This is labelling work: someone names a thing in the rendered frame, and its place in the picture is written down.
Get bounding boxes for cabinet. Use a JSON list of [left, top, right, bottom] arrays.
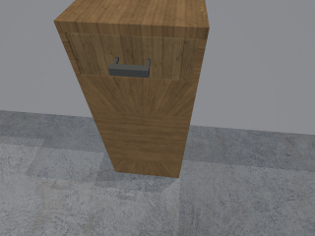
[[53, 0, 210, 178]]

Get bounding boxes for drawer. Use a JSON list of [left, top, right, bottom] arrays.
[[67, 32, 198, 81]]

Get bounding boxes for handle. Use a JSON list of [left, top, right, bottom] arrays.
[[108, 56, 151, 78]]

